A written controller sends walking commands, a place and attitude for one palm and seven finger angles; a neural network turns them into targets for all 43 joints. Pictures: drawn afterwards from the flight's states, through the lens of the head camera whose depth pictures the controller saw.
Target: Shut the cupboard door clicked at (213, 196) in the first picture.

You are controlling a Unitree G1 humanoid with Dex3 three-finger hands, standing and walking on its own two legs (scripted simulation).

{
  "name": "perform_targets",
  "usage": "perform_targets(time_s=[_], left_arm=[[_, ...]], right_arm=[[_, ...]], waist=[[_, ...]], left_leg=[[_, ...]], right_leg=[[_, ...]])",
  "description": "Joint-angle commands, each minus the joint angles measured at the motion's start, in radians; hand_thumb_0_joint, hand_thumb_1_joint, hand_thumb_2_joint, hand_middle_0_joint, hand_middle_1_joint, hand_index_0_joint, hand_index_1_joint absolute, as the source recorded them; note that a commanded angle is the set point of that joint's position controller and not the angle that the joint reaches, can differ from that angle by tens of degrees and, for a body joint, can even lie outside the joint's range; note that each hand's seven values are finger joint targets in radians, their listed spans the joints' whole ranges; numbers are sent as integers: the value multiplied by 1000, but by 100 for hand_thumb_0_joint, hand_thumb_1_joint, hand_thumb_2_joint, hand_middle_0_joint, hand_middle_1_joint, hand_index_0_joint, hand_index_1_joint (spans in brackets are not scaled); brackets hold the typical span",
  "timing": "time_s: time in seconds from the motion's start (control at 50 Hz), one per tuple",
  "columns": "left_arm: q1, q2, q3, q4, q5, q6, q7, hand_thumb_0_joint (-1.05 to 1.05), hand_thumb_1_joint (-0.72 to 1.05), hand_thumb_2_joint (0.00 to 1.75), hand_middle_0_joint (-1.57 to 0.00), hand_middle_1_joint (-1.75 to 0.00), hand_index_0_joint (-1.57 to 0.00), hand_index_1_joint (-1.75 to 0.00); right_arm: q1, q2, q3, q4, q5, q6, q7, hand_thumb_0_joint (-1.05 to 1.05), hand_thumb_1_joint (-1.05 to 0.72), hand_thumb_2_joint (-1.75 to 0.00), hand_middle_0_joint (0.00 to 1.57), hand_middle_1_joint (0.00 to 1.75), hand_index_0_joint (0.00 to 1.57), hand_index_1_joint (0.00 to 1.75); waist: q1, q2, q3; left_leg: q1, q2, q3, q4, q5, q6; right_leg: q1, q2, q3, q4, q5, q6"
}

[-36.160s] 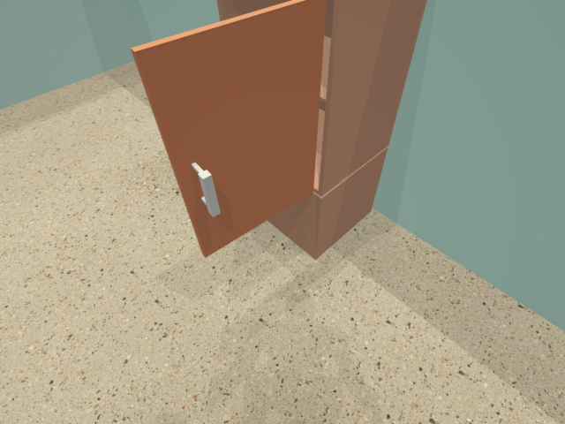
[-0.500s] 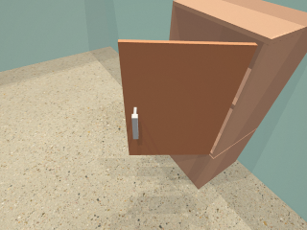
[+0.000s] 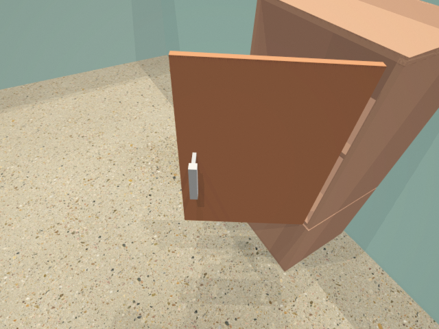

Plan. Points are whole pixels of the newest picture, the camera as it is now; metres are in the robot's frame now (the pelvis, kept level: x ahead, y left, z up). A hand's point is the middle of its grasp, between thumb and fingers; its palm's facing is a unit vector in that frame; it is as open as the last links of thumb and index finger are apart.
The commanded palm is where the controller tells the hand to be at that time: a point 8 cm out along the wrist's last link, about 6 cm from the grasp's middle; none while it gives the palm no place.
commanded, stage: shuffle to correct the standing spot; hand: left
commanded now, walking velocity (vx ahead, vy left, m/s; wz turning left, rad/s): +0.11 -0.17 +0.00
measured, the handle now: (194, 176) +0.50 +0.10 -0.07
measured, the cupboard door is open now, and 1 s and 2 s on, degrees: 58 58 58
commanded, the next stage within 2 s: come to a stop and stand still in 0.74 s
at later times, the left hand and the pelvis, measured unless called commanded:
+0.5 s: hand out of the picture +0.10 +0.13 -0.17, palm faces +0.10 -0.97 -0.23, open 7.3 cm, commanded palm none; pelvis +0.06 -0.06 -0.01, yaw +3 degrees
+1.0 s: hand out of the picture +0.16 +0.04 -0.18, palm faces +0.05 -0.98 -0.21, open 7.4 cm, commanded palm none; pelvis +0.11 -0.15 -0.01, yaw +2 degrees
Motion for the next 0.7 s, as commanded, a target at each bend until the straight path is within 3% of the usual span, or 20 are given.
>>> perform_targets(time_s=[0.0, 0.08, 0.12, 0.14, 0.16, 0.22, 0.26, 0.3, 0.34, 0.38, 0.4, 0.42, 0.46, 0.52, 0.56, 0.58, 0.6, 0.62, 0.64, 0.68], left_arm=[[59, 100, 28, -27, 1, -21, 17, 0, 90, 90, -20, -30, -20, -30], [55, 64, 24, -24, 2, -13, 8, 0, 90, 90, -20, -30, -20, -30], [40, 45, 21, -38, 6, -11, 2, 0, 90, 90, -20, -30, -20, -30], [-12, 52, 22, -57, 13, -7, 0, 0, 90, 90, -20, -30, -20, -30], [-43, 58, 28, -75, 16, -5, -3, 0, 90, 90, -20, -30, -20, -30], [-85, 49, 38, -94, 8, -10, -18, 0, 90, 90, -20, -30, -20, -30], [-76, 21, 41, -92, 0, -8, -22, 0, 90, 90, -20, -30, -20, -30], [-29, 12, 44, -75, -2, -6, -23, 0, 90, 90, -20, -30, -20, -30], [31, 52, 52, -53, 2, -10, -16, 0, 90, 90, -20, -30, -20, -30], [43, 173, 74, -61, 10, -12, 6, 0, 90, 90, -20, -30, -20, -30], [12, 174, 73, -80, 8, -9, 9, 0, 90, 90, -20, -30, -20, -30], [-36, 160, 76, -95, 10, -9, 15, 0, 90, 90, -20, -30, -20, -30], [-140, 136, 68, -113, 14, -11, 17, 0, 90, 90, -20, -30, -20, -30], [-183, 130, 57, -131, 18, -9, 19, 0, 90, 90, -20, -30, -20, -30], [-184, 132, 52, -134, 2, 2, 12, 0, 90, 90, -20, -30, -20, -30], [-159, 97, 44, -137, -6, 6, 7, 0, 90, 90, -20, -30, -20, -30], [-125, 48, 35, -148, -8, 7, -3, 0, 90, 90, -20, -30, -20, -30], [-162, 85, 37, -176, 5, 11, -6, 0, 90, 90, -20, -30, -20, -30], [-195, 114, 52, -192, 10, 14, -10, 0, 90, 90, -20, -30, -20, -30], [-197, 110, 64, -153, 12, 18, -9, 0, 90, 90, -20, -30, -20, -30]], right_arm=[[24, -62, -11, -50, -1, -36, -12, 0, -90, -90, 20, 30, 20, 30], [78, -80, -13, -16, -2, -47, -16, 0, -90, -90, 20, 30, 20, 30], [144, -159, -35, 4, -6, -48, -28, 0, -90, -90, 20, 30, 20, 30], [171, -182, -43, 8, -12, -50, -35, 0, -90, -90, 20, 30, 20, 30], [177, -185, -44, 8, -14, -56, -39, 0, -90, -90, 20, 30, 20, 30], [117, -178, -42, -10, -11, -70, -44, 0, -90, -90, 20, 30, 20, 30], [60, -189, -47, -31, -14, -68, -42, 0, -90, -90, 20, 30, 20, 30], [4, -196, -56, -46, -13, -57, -36, 0, -90, -90, 20, 30, 20, 30], [4, -167, -58, -47, -12, -45, -27, 0, -90, -90, 20, 30, 20, 30], [-8, -63, -37, -86, -9, -30, -18, 0, -90, -90, 20, 30, 20, 30], [-50, -80, -38, -101, -10, -25, -15, 0, -90, -90, 20, 30, 20, 30], [-50, -69, -42, -112, -8, -21, -13, 0, -90, -90, 20, 30, 20, 30], [-27, -82, -42, -93, -10, -17, -7, 0, -90, -90, 20, 30, 20, 30], [29, -42, -31, -89, -7, -21, -3, 0, -90, -90, 20, 30, 20, 30], [110, -44, -23, -66, -12, -31, -9, 0, -90, -90, 20, 30, 20, 30], [159, -93, -30, -55, -13, -41, -16, 0, -90, -90, 20, 30, 20, 30], [193, -194, -51, -59, -23, -48, -25, 0, -90, -90, 20, 30, 20, 30], [212, -252, -64, -63, -19, -45, -31, 0, -90, -90, 20, 30, 20, 30], [170, -265, -64, -81, -21, -45, -35, 0, -90, -90, 20, 30, 20, 30], [76, -186, -37, -85, -19, -53, -42, 0, -90, -90, 20, 30, 20, 30]], waist=[[-22, -151, 115], [-40, 44, 131], [-56, 256, 151], [-73, 270, 178], [-75, 224, 175], [-44, 94, 107], [-22, 105, 47], [9, 125, 22], [37, 16, 13], [53, -322, 53], [60, -246, 81], [33, -169, 104], [-12, -187, 119], [-45, -128, 96], [-69, -84, 55], [-79, 23, 33], [-81, 270, 23], [-100, 229, 36], [-86, 142, 69], [-41, 155, 88]], left_leg=[[-86, 32, 65, 110, -74, -5], [50, 119, -13, -51, 15, 13], [103, 296, -311, -242, -74, 100], [108, 362, -411, -309, -50, 146], [122, 393, -429, -324, 23, 172], [138, 383, -324, -277, 213, 175], [88, 331, -231, -259, 223, 141], [-27, 267, -160, -216, 72, 92], [-144, 164, -89, -91, -105, 26], [-312, 14, 113, 299, -339, -31], [-315, 38, 65, 465, -356, -20], [-317, 52, 50, 528, -323, -16], [-252, 83, 53, 522, -278, -22], [-80, 65, 101, 265, -199, -34], [107, 45, 134, 9, 19, -42], [210, 122, 22, -113, 69, -28], [273, 372, -324, -229, 151, 63], [240, 512, -477, -276, 211, 167], [180, 520, -436, -280, 223, 206], [120, 410, -248, -240, 447, 128]], right_leg=[[-63, -200, 219, -203, -117, -133], [-154, -94, 85, -31, -33, -79], [-265, -9, -8, 167, -112, -17], [-331, -10, 13, 300, -196, -13], [-377, -40, 69, 409, -221, -15], [-361, -80, 114, 404, -164, 2], [-234, -75, 96, 293, -119, 14], [-49, -43, 40, 129, 0, 21], [122, -23, 17, -47, 97, 22], [115, -301, 349, -258, -168, -104], [29, -332, 375, -289, -216, -169], [-15, -325, 345, -289, -218, -189], [-73, -266, 224, -223, -27, -184], [-127, -223, 125, -127, 154, -176], [-167, -162, 73, -1, 150, -122], [-223, -117, 51, 135, 86, -77], [-388, -24, -5, 328, -146, -3], [-428, -19, 78, 530, -304, 3], [-451, -52, 145, 636, -250, 7], [-436, -55, 177, 714, -115, 28]])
